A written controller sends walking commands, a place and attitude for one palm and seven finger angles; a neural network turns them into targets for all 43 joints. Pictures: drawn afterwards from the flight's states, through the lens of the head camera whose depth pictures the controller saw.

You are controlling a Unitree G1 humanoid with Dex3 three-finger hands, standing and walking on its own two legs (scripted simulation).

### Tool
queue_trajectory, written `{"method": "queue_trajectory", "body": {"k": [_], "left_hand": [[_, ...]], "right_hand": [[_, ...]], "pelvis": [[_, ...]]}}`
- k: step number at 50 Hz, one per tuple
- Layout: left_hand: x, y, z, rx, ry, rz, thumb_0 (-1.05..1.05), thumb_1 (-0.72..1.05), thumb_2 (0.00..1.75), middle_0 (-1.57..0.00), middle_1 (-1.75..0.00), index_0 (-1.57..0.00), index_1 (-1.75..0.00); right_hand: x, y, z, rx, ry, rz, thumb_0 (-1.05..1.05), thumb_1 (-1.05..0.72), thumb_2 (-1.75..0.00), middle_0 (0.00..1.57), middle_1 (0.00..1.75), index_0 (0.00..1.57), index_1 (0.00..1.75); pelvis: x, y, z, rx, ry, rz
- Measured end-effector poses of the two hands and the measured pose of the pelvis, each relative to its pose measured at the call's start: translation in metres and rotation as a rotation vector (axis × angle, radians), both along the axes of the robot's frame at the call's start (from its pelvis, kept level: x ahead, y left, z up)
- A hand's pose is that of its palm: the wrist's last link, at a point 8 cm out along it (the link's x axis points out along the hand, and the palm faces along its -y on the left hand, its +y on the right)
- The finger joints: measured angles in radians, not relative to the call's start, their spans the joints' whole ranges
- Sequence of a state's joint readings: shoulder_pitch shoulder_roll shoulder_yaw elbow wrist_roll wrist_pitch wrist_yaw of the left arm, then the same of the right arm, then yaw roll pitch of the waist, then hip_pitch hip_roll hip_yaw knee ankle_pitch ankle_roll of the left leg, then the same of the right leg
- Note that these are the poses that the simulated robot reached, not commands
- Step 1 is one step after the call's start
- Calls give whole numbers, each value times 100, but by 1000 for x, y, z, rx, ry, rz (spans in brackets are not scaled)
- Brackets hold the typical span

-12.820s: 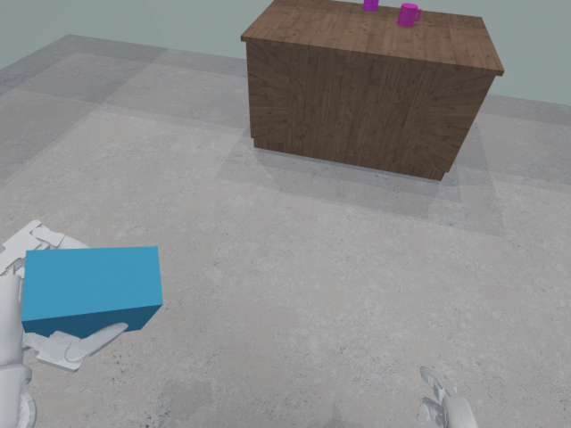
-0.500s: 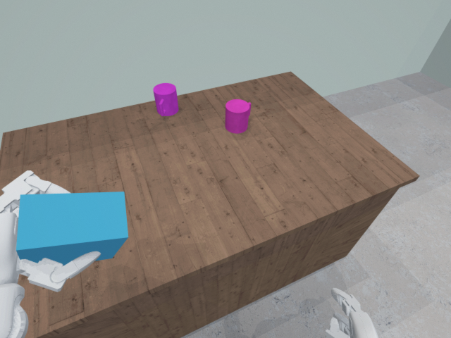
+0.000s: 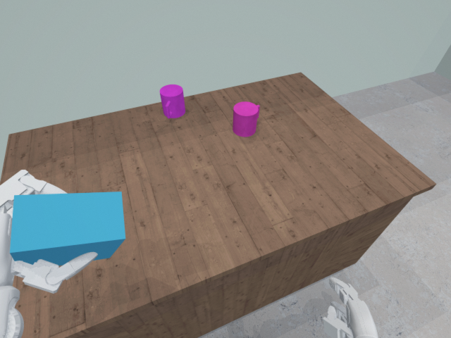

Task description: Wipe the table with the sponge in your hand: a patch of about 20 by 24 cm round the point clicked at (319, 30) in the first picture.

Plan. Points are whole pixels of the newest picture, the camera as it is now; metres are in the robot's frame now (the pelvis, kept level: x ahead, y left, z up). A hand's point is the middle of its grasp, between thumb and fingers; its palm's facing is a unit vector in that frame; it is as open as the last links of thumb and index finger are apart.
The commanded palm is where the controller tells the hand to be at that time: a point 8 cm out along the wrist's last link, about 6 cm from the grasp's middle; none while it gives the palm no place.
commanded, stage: shuffle to correct the standing spot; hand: left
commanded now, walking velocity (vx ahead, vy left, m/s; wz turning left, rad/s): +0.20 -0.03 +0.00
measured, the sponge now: (85, 230) +0.22 +0.21 +0.15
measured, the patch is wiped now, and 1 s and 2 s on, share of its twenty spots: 0.00 0.00 0.00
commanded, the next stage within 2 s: come to a stop and stand still in 0.76 s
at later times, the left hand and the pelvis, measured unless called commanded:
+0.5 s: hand (63, 227) +0.22 +0.24 +0.16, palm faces +0.38 -0.85 -0.36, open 10.3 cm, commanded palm +0.16 +0.28 +0.18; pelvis +0.00 +0.00 +0.00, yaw +0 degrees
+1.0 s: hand (29, 201) +0.24 +0.28 +0.18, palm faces +0.49 -0.78 -0.39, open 10.3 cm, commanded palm +0.16 +0.28 +0.18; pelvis +0.00 +0.00 +0.00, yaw -1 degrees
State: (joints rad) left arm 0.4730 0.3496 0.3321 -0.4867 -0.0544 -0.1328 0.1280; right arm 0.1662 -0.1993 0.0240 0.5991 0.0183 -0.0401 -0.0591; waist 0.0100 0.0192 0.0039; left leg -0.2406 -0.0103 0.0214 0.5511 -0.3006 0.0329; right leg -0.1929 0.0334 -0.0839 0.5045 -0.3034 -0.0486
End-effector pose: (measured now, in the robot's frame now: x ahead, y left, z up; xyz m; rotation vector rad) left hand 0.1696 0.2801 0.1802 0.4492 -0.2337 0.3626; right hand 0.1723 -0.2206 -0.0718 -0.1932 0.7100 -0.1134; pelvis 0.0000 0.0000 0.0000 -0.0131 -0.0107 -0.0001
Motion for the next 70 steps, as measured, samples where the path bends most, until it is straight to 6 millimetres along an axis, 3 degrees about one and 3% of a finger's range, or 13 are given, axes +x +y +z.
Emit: {"method": "queue_trajectory", "body": {"k": [9, 27, 45, 47, 50, 52, 54, 57, 59, 66, 70], "left_hand": [[2, 0, 0, -12, 2, 12, -1, -51, 101, -69, -136, -73, -135], [11, -4, -6, -20, 11, -15, -1, -51, 101, -69, -136, -73, -135], [6, 3, -6, -22, 23, 17, -1, -51, 102, -69, -136, -73, -135], [15, 16, 5, 80, -17, 18, -1, -51, 102, -69, -136, -73, -135], [30, 40, 11, 67, -109, 72, -1, -51, 102, -69, -136, -73, -135], [36, 37, 10, 26, -141, 61, -1, -51, 102, -69, -136, -73, -135], [38, 22, 6, 13, -137, -4, -1, -51, 102, -69, -136, -72, -135], [34, -3, 2, 49, -90, -136, -1, -51, 102, -69, -136, -72, -135], [30, -8, 1, 78, -51, -186, -1, -51, 102, -69, -136, -72, -135], [10, 23, 5, 98, -29, -85, -1, -51, 102, -69, -136, -72, -135], [-2, 29, 0, 27, -42, -24, -1, -51, 102, -69, -136, -72, -135]], "right_hand": [[2, 8, 0, 13, 5, 21, 1, -90, -90, 20, 30, 21, 30], [-14, -25, -3, -50, 55, -56, 1, -90, -90, 20, 30, 20, 30], [-2, 1, -4, -5, 38, -5, 1, -90, -90, 20, 30, 20, 30], [-3, 3, -4, -15, 34, 25, 1, -90, -90, 20, 30, 20, 30], [-8, 5, -4, -15, 46, 64, 1, -90, -90, 20, 30, 20, 30], [-11, 4, -1, -7, 35, 58, 1, -90, -90, 20, 30, 20, 30], [-14, 3, 2, -1, 12, 40, 1, -90, -90, 20, 30, 21, 30], [-20, 2, 3, 7, -9, 9, 1, -90, -90, 20, 30, 21, 30], [-24, 1, 2, 8, 1, -10, 1, -90, -90, 20, 30, 20, 30], [-35, 0, 4, -19, 42, -10, 1, -90, -90, 20, 30, 20, 30], [-33, 2, 8, -33, 22, 16, 1, -90, -90, 20, 30, 20, 30]], "pelvis": [[0, -1, 1, 0, 2, 5], [5, -3, -1, -6, 3, 3], [5, 0, 0, -6, 8, 7], [1, -3, -1, -9, 12, 6], [-2, -3, -2, -9, 4, -9], [-3, 1, -2, 6, -4, -21], [-2, 6, -2, 15, -3, -29], [0, 10, -3, 26, 4, -26], [1, 10, -2, 11, 9, -18], [-5, 9, 3, -3, 13, -6], [-11, 13, 6, -5, 6, -3]]}}
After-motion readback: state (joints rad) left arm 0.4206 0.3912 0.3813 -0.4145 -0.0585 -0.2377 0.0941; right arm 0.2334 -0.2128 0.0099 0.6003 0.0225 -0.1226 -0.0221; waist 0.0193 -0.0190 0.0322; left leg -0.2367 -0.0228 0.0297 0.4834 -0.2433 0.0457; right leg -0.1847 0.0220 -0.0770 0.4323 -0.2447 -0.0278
